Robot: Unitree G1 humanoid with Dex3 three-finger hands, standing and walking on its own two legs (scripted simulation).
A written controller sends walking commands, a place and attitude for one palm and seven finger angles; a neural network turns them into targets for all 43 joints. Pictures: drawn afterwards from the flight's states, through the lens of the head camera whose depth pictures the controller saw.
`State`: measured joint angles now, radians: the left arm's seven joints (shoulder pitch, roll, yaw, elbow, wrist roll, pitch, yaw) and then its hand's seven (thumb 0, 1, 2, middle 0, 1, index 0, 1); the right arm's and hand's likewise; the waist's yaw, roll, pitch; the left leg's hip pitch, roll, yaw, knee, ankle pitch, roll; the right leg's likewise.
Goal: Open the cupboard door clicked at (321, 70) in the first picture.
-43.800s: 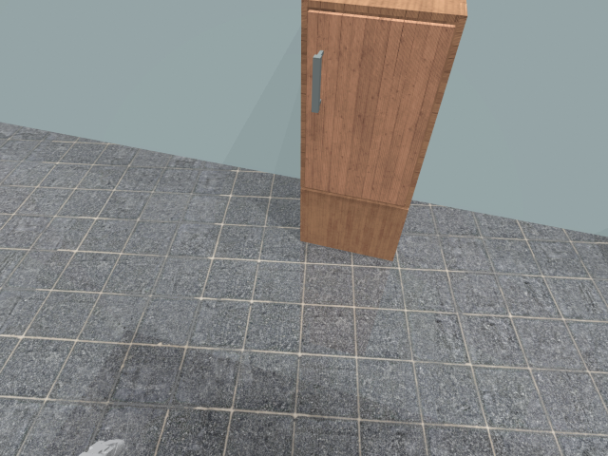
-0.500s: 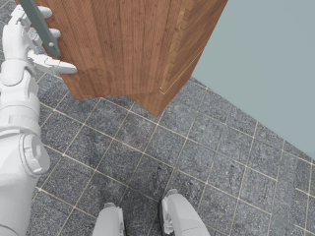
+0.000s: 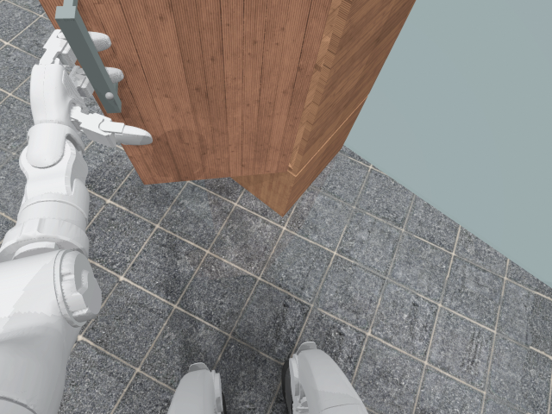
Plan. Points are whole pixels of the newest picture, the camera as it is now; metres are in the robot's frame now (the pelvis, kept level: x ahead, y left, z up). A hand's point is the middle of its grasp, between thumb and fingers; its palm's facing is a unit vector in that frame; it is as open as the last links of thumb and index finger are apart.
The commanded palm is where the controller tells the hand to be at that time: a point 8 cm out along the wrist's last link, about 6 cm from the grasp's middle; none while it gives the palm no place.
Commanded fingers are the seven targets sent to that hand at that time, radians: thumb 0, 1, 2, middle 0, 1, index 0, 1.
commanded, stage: close the thumb around the handle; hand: left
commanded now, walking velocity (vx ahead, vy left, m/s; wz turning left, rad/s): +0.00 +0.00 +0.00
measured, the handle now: (94, 56) +0.60 +0.19 +0.08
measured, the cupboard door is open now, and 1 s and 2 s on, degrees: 47 48 92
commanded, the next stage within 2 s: pull the door open along its arc in 0.76 s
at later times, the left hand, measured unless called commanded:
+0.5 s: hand (112, 95) +0.54 +0.17 +0.07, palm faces +0.04 -1.00 -0.01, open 8.7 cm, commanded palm +0.52 +0.21 +0.06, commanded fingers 0.00 0.79 0.85 -0.39 -1.34 -0.39 -1.34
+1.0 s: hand (114, 96) +0.54 +0.17 +0.07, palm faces +0.04 -1.00 -0.01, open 5.7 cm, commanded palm +0.50 +0.20 +0.06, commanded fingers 0.00 0.90 0.90 -0.40 -1.35 -0.40 -1.35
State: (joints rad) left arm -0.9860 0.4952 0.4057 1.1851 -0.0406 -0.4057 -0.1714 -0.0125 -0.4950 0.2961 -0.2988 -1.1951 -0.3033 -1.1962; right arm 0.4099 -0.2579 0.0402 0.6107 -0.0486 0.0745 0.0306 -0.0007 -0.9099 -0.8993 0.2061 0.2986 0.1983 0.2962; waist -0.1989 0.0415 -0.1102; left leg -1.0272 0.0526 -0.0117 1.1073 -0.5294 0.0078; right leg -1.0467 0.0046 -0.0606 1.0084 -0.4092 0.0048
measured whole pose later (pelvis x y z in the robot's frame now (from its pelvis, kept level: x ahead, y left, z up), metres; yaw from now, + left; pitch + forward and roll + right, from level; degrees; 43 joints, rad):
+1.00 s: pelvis +0.00 +0.00 +0.00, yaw +0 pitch +26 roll -3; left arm -1.00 0.50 0.42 1.18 -0.03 -0.40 -0.15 0.01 0.74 0.82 -0.36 -1.35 -0.36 -1.35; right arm 0.41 -0.26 0.04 0.61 -0.05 0.06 0.03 0.00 -0.91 -0.90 0.21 0.30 0.20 0.30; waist -0.21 0.04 -0.11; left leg -1.05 0.05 -0.01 1.12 -0.53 0.01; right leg -1.07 0.01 -0.06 1.02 -0.40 0.01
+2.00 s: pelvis +0.02 -0.06 +0.03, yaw +4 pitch +15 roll +1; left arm -0.06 -0.12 -0.19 0.30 0.11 -0.28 0.61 0.02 0.68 0.75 -0.33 -1.30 -0.36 -1.33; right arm 0.19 -0.18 -0.01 0.60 -0.09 0.01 0.02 0.01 -0.91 -0.90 0.20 0.30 0.20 0.30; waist -0.02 0.04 -0.14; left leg -0.69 0.03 -0.05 0.92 -0.49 -0.06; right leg -0.75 -0.01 -0.09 0.96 -0.46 -0.07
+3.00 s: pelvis -0.02 -0.02 +0.01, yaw +3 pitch +14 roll +0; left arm -0.23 -0.09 -0.20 0.47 0.13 -0.34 0.48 -0.01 -0.49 0.30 -0.24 -0.41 -0.16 -0.45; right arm 0.20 -0.17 0.00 0.62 -0.09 -0.02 0.02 0.01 -0.91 -0.90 0.21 0.30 0.20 0.30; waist -0.02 0.03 -0.13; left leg -0.79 0.00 -0.01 1.03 -0.47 -0.01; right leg -0.84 -0.04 -0.05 1.01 -0.41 -0.01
